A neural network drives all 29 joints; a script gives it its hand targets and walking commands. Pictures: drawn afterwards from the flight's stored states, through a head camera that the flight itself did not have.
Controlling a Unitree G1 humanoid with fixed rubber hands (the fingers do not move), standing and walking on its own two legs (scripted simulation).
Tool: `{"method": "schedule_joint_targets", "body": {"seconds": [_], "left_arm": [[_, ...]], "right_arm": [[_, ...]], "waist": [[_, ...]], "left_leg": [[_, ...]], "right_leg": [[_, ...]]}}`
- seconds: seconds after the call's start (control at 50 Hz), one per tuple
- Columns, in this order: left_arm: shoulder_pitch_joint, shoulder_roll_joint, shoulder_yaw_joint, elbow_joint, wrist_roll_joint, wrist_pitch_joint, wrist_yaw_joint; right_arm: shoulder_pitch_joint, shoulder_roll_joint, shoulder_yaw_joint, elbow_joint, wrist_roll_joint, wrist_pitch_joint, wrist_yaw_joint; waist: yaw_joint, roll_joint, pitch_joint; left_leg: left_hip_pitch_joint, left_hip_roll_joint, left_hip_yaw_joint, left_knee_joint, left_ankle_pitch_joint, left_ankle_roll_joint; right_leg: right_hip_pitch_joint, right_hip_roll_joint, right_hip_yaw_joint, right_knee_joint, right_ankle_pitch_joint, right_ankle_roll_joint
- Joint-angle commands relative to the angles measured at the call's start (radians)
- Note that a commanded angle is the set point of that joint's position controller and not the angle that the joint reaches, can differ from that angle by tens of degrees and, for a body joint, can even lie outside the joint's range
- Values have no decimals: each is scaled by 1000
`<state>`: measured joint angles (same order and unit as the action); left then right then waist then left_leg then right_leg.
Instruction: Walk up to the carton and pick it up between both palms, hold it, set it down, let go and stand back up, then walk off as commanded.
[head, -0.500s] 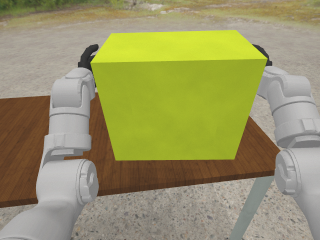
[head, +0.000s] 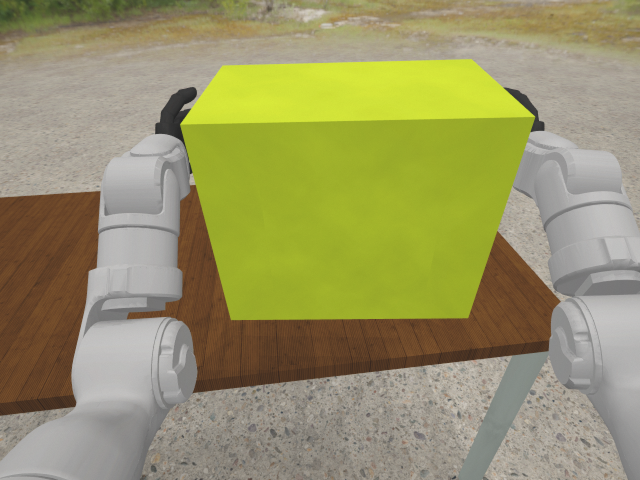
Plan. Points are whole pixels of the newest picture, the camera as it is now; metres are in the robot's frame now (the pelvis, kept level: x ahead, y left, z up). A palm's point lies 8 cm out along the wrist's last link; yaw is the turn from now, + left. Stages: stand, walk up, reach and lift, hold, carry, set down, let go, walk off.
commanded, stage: hold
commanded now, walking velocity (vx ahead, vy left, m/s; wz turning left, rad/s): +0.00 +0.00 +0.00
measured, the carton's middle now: (347, 193) +0.39 -0.02 +0.24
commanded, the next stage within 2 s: set down in 0.10 s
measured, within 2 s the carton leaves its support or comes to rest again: neither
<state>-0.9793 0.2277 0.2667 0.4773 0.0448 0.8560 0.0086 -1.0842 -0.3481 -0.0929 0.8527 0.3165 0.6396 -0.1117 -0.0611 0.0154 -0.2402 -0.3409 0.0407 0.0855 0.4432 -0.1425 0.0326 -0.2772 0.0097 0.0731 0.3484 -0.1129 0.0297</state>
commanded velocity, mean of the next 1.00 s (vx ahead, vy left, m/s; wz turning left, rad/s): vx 0.00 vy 0.00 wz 0.00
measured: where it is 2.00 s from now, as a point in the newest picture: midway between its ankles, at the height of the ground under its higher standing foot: outside the picture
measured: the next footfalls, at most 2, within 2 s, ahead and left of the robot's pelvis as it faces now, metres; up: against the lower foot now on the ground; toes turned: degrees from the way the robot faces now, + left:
none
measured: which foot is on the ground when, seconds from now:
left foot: down 0.00-1.00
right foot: down 0.00-1.00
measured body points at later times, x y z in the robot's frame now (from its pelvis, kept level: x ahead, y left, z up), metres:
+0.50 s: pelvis +0.01 -0.01 +0.00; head -0.06 +0.02 +0.45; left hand +0.43 +0.19 +0.32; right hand +0.42 -0.21 +0.29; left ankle +0.06 +0.10 -0.74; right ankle +0.04 -0.15 -0.74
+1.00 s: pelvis +0.03 +0.00 +0.00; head -0.01 +0.02 +0.45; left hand +0.46 +0.18 +0.27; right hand +0.44 -0.21 +0.22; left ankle +0.06 +0.10 -0.74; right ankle +0.04 -0.15 -0.74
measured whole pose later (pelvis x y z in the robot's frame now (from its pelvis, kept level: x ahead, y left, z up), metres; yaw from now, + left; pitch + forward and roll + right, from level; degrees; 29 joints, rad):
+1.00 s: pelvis +0.03 +0.00 +0.00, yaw +0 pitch -1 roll -1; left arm -0.98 0.19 0.34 0.62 0.15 0.52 -0.08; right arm -0.84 -0.25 -0.09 0.81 0.21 0.24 -0.13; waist -0.06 -0.04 -0.10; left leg -0.20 0.03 0.09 0.40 -0.18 0.03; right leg -0.14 0.00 0.07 0.31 -0.15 0.03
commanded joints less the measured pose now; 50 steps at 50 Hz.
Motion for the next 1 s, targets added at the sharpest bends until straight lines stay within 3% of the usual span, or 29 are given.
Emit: {"method": "schedule_joint_targets", "body": {"seconds": [0.0, 0.06, 0.08, 0.1, 0.16, 0.22, 0.26, 0.28, 0.32, 0.38, 0.42, 0.46, 0.48, 0.52, 0.54, 0.56, 0.62, 0.66, 0.68, 0.7, 0.72, 0.76, 0.78, 0.8, 0.84, 0.9, 0.94, 0.96, 0.98], "left_arm": [[-765, -581, -273, -93, -143, -69, -130], [-824, -554, -257, -46, -151, -72, -128], [-783, -556, -264, -95, -142, -74, -127], [-913, -572, -237, -132, -118, -104, -133], [-950, -609, -293, -184, -136, -139, -127], [-903, -495, -164, -29, -90, -180, -154], [-875, -458, -139, 79, -25, -211, -190], [-874, -439, -89, 71, 16, -223, -205], [-823, -419, -61, 150, 32, -261, -223], [-774, -432, -59, 211, 34, -305, -245], [-761, -403, -49, 207, 64, -313, -261], [-745, -448, -103, 180, 50, -324, -262], [-769, -461, -108, 161, 41, -335, -262], [-753, -510, -168, 113, 28, -355, -247], [-741, -492, -152, 103, 24, -355, -250], [-708, -538, -195, 108, 28, -354, -243], [-649, -579, -236, 36, 11, -366, -226], [-649, -600, -272, 20, -11, -376, -215], [-611, -619, -307, -50, -37, -377, -212], [-589, -599, -295, -36, -39, -378, -217], [-623, -607, -310, -56, -58, -384, -217], [-623, -632, -353, -91, -70, -387, -198], [-546, -607, -333, -73, -56, -377, -196], [-530, -570, -285, -43, -18, -372, -200], [-564, -582, -302, -19, -23, -367, -205], [-584, -565, -300, -9, -34, -378, -208], [-549, -581, -303, -7, -20, -374, -216], [-511, -579, -278, 0, -14, -375, -214], [-543, -542, -243, 88, 6, -367, -225]], "right_arm": [[-954, 653, 274, -383, 251, -32, 197], [-996, 635, 250, -342, 218, -20, 192], [-947, 662, 274, -350, 234, -20, 191], [-953, 681, 169, -319, 208, -77, 192], [-965, 687, 194, -336, 193, -139, 196], [-967, 707, 188, -263, 123, -180, 184], [-895, 674, 125, -167, 37, -224, 191], [-839, 700, 128, -121, 18, -241, 197], [-856, 675, 77, -147, -21, -280, 202], [-846, 692, 64, -202, -61, -343, 181], [-776, 699, 81, -151, -72, -345, 167], [-746, 665, 49, -167, -87, -377, 160], [-807, 671, 87, -203, -78, -400, 155], [-750, 671, 89, -202, -80, -419, 140], [-743, 657, 88, -233, -60, -428, 133], [-765, 639, 105, -282, -58, -445, 132], [-745, 648, 172, -364, -19, -474, 111], [-755, 670, 200, -398, -10, -491, 104], [-740, 648, 216, -465, 18, -503, 95], [-715, 665, 247, -466, 27, -498, 89], [-760, 685, 261, -494, 32, -505, 84], [-740, 652, 253, -506, 38, -514, 88], [-737, 651, 272, -522, 32, -513, 88], [-714, 657, 283, -504, 22, -497, 87], [-744, 669, 253, -492, 4, -497, 83], [-746, 684, 249, -514, -8, -501, 83], [-676, 667, 237, -443, -25, -490, 81], [-704, 673, 241, -478, -17, -491, 88], [-713, 661, 211, -450, -48, -480, 86]], "waist": [[94, 16, -365], [76, 1, -324], [93, 5, -346], [71, 33, -370], [78, 63, -471], [94, -31, -322], [61, -15, -196], [86, -42, -161], [72, -51, -140], [62, -71, -136], [53, -71, -109], [9, -26, -115], [24, -13, -142], [-12, 16, -202], [10, 20, -248], [-8, 69, -261], [3, 56, -381], [11, 69, -400], [-9, 82, -395], [10, 25, -378], [11, 19, -424], [-10, 43, -402], [37, 14, -381], [45, -9, -328], [21, 1, -298], [26, -19, -340], [-15, -3, -268], [28, -21, -313], [16, -45, -244]], "left_leg": [[158, -19, -138, -181, 30, -18], [104, -17, -143, -209, -95, -1], [140, -16, -140, -189, -19, -7], [193, -33, -147, -208, -30, -37], [279, -33, -135, -171, 80, -63], [245, -48, -112, -203, -42, -11], [179, -38, -107, -262, -223, 6], [214, -40, -94, -263, -206, 12], [155, -32, -97, -291, -263, 35], [211, -50, -74, -262, -188, 27], [253, -68, -51, -250, -159, 26], [277, -49, -68, -260, -138, 12], [290, -60, -62, -234, -88, 5], [356, -49, -68, -224, -18, -16], [394, -50, -74, -194, 66, -26], [407, -45, -71, -193, 79, -33], [551, -54, -78, -97, 327, -62], [581, -54, -77, -78, 360, -69], [611, -61, -82, -50, 502, -89], [604, -61, -86, -39, 519, -77], [631, -59, -85, -34, 525, -71], [650, -52, -96, -42, 518, -89], [634, -54, -88, -32, 542, -82], [582, -67, -74, -48, 463, -72], [530, -64, -76, -75, 368, -62], [541, -70, -74, -78, 341, -60], [524, -69, -75, -99, 315, -67], [548, -66, -74, -91, 346, -59], [490, -68, -69, -103, 258, -42]], "right_leg": [[245, 94, -20, -73, 87, -75], [245, 90, -25, -88, -1, -71], [232, 97, -22, -76, 42, -76], [235, 84, -74, -29, 23, -50], [248, 76, -76, -36, 69, -56], [221, 59, -68, -80, -32, -38], [219, 49, -85, -83, -161, -35], [232, 40, -79, -95, -196, -31], [278, 51, -93, -82, -210, -24], [268, 31, -79, -111, -208, -17], [253, 26, -78, -126, -201, -15], [267, 25, -105, -114, -151, -19], [264, 30, -99, -113, -141, -24], [300, 37, -114, -93, -39, -26], [297, 38, -114, -89, 10, -29], [287, 49, -126, -88, 29, -31], [324, 61, -122, -82, 179, -37], [305, 64, -122, -85, 184, -39], [316, 69, -130, -82, 276, -35], [331, 65, -117, -82, 339, -25], [320, 61, -115, -71, 379, -19], [265, 72, -143, -87, 277, -31], [287, 67, -131, -94, 329, -28], [316, 63, -122, -98, 310, -22], [311, 54, -117, -93, 279, -19], [328, 55, -112, -94, 267, -19], [314, 48, -124, -93, 244, -14], [306, 49, -119, -95, 260, -11], [296, 48, -103, -108, 221, -4]]}}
